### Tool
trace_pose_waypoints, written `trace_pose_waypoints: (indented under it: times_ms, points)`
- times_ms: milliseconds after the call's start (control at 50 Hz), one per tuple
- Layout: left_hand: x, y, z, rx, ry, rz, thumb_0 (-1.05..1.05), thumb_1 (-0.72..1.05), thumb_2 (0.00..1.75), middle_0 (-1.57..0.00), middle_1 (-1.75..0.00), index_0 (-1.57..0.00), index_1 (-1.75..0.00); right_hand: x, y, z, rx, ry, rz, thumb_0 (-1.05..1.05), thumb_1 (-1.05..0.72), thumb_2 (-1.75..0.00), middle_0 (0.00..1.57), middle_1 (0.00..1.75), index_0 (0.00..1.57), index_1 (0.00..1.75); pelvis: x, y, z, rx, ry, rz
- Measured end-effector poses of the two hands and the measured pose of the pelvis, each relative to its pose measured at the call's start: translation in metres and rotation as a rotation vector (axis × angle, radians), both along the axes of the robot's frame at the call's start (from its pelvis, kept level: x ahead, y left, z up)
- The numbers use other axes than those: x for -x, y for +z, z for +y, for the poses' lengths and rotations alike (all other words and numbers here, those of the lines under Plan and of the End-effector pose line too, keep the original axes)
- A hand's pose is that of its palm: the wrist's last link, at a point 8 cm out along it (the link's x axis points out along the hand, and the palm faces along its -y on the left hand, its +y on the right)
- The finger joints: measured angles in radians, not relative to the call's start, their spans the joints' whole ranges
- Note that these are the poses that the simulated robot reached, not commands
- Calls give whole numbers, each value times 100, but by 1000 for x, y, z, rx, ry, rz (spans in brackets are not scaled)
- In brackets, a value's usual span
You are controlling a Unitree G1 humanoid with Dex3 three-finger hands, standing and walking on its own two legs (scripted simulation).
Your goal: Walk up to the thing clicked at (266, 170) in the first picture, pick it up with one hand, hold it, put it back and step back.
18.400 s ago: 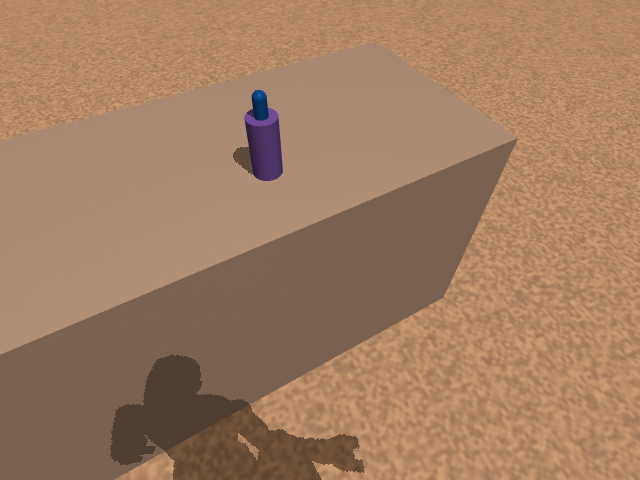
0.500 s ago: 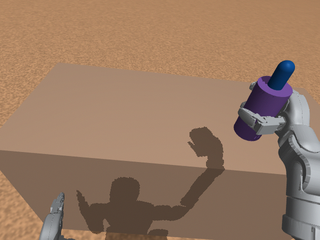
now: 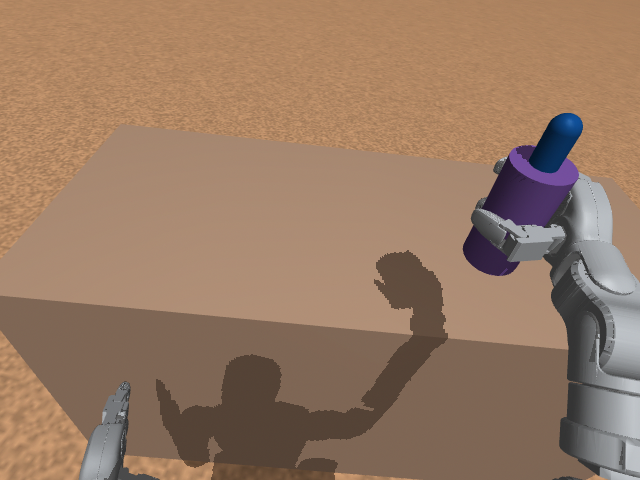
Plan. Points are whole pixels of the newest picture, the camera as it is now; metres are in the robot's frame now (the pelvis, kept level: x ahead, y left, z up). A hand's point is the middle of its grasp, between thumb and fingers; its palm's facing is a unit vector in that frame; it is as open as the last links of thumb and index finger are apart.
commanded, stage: hold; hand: right
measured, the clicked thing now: (524, 196) +0.34 -0.17 +0.25
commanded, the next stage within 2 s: crouch in 0.16 s
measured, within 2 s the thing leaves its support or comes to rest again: neither
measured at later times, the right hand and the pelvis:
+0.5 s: hand (508, 223) +0.35 -0.17 +0.21, palm faces +0.16 +0.99 +0.00, open 9.1 cm; pelvis -0.01 +0.00 +0.00, yaw +0 degrees
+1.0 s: hand (474, 211) +0.46 -0.19 +0.14, palm faces +0.19 +0.98 +0.00, open 9.0 cm; pelvis -0.02 -0.01 -0.01, yaw +2 degrees
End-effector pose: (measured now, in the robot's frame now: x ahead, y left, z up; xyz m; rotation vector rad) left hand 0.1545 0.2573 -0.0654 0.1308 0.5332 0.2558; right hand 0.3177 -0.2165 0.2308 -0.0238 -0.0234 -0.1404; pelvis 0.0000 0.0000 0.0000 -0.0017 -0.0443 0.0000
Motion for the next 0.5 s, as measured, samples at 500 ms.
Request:
trace_pose_waypoints:
  times_ms: [500]
  points:
    - [2,7,-9,-8,-23,-32,-1,-52,5,-5,-5,-5,-5,-7,-24,-8,-27,-17,51,0,33,-116,75,111,79,113,6,-1,-1,-1,-4,0]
